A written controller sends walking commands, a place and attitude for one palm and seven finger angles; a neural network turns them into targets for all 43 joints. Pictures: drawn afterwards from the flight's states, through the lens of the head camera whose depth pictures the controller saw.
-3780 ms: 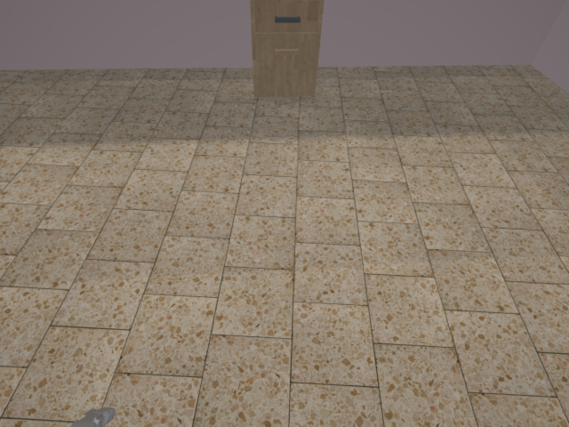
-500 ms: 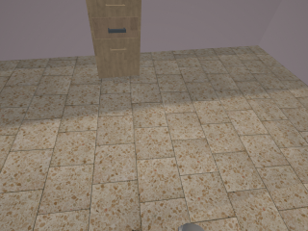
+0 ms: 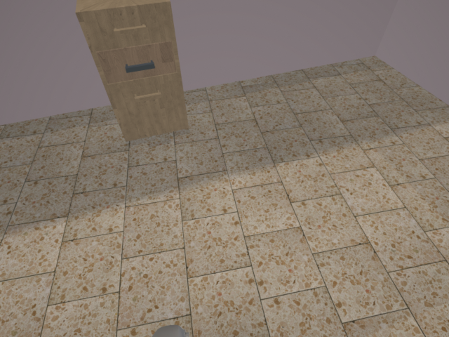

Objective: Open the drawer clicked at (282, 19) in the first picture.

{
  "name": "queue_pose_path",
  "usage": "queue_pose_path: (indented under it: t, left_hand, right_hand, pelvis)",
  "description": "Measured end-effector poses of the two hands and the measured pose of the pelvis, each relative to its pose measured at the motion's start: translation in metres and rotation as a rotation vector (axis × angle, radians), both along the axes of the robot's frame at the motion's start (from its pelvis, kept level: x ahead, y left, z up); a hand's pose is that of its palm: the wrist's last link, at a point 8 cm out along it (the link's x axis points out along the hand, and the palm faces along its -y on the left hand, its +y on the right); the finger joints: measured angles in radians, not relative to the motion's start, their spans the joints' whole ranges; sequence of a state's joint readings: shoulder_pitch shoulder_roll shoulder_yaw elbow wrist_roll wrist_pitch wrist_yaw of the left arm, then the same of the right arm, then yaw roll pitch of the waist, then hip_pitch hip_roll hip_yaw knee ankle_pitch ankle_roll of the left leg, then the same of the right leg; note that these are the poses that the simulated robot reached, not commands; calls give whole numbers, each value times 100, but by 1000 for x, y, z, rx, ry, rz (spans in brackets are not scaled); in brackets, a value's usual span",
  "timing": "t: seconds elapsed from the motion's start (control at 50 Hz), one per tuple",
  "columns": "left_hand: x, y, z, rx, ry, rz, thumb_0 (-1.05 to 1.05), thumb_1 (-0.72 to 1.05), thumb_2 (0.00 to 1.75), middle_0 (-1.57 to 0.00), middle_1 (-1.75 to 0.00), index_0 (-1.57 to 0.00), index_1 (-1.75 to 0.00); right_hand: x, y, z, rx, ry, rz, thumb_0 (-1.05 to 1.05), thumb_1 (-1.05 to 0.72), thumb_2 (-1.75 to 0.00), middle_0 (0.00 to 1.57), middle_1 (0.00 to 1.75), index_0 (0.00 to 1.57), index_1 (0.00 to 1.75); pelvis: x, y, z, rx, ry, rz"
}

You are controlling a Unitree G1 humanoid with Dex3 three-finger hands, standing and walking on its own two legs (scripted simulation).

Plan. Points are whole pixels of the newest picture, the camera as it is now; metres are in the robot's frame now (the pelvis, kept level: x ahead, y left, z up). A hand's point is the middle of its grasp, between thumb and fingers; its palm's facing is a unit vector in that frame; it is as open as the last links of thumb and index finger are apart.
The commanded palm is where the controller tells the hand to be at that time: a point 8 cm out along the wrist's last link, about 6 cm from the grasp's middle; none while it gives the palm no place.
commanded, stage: walk to a spot facing it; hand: left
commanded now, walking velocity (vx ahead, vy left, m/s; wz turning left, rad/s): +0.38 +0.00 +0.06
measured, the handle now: (139, 65) +1.44 +0.50 -0.25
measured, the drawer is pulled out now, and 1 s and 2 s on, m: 0.00 0.00 0.00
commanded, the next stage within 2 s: turn to face it in 1.48 s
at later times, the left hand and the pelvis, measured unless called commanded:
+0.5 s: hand out of the picture +0.16 +0.22 -0.18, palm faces +0.10 -0.98 -0.15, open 7.4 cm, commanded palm none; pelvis +0.21 +0.06 +0.00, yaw +0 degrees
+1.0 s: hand (168, 210) +0.46 +0.17 -0.16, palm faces +0.05 -0.97 -0.23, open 7.2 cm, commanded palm none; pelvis +0.42 -0.01 +0.00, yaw +0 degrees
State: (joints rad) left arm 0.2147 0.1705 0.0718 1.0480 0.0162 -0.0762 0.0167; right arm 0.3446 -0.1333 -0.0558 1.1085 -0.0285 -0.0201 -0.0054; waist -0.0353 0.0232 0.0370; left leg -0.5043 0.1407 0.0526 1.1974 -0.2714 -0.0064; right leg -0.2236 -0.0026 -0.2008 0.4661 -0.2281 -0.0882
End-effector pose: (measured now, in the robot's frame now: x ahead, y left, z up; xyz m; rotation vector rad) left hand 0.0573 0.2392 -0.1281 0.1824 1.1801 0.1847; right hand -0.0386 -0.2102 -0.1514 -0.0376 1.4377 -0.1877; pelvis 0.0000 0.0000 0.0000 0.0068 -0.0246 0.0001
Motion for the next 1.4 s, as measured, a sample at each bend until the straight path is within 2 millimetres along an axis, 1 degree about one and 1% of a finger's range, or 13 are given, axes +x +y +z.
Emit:
queue_pose_path:
  t: [0.1,0.18,0.28,0.36,0.44,0.6,0.74,0.82,0.9,1.08,1.24,1.32,1.4]
  left_hand:
    - [-16,-1,-1,-17,122,45,-1,94,90,-20,-30,-20,-30]
    - [-27,-9,-7,-63,210,101,0,92,90,-20,-30,-20,-30]
    - [-33,-15,-18,-127,329,175,0,91,90,-20,-30,-20,-30]
    - [-21,-7,-30,-166,425,201,0,91,90,-20,-30,-20,-30]
    - [32,14,-29,-151,402,161,1,91,90,-20,-30,-20,-30]
    - [207,47,-11,-65,119,64,1,91,90,-20,-30,-19,-30]
    - [345,28,4,-13,-32,-45,0,91,90,-19,-30,-19,-30]
    - [401,6,-2,17,-89,-85,0,91,90,-20,-30,-19,-30]
    - [410,-13,-1,-1,-62,-48,0,91,90,-20,-30,-20,-30]
    - [380,-23,-2,-42,155,68,0,93,90,-20,-30,-20,-30]
    - [370,-23,-23,-141,327,195,0,91,90,-20,-30,-20,-30]
    - [388,-7,-39,-176,403,218,1,91,90,-20,-30,-20,-30]
    - [446,21,-35,-154,354,184,1,91,90,-20,-30,-20,-30]
  right_hand:
    - [107,-18,11,-43,-161,58,1,-92,-89,20,30,20,30]
    - [181,-18,19,-62,-230,127,1,-92,-89,20,30,20,30]
    - [271,5,23,-69,-285,224,1,-92,-89,20,30,20,30]
    - [331,32,18,-80,-358,257,0,-91,-89,20,30,20,30]
    - [341,48,18,-65,-356,204,0,-91,-89,20,30,20,30]
    - [322,22,21,-109,-200,85,-3,-96,-89,21,30,20,30]
    - [307,9,0,-39,-13,2,-1,-92,-89,20,30,20,30]
    - [317,-4,-21,9,77,-23,0,-91,-89,20,30,20,30]
    - [364,-17,-15,14,64,0,1,-91,-89,20,30,20,30]
    - [530,-31,13,-35,-160,88,1,-92,-89,20,30,20,30]
    - [672,2,23,-66,-262,239,1,-91,-89,20,30,20,30]
    - [729,29,18,-91,-333,274,0,-91,-89,20,30,20,30]
    - [739,47,21,-88,-318,235,0,-91,-89,20,30,20,30]
  pelvis:
    - [40,2,5,-9,12,7]
    - [75,8,4,-19,17,21]
    - [121,24,-2,-30,18,36]
    - [161,44,-16,-23,10,34]
    - [191,54,-11,-11,-14,15]
    - [252,52,4,10,-11,-1]
    - [315,26,-3,28,-1,-23]
    - [354,3,-19,22,-2,-26]
    - [384,-9,-11,14,-8,-13]
    - [455,-11,7,-8,9,22]
    - [527,18,-4,-45,10,69]
    - [565,43,-19,-39,3,76]
    - [593,57,-10,-28,-11,65]
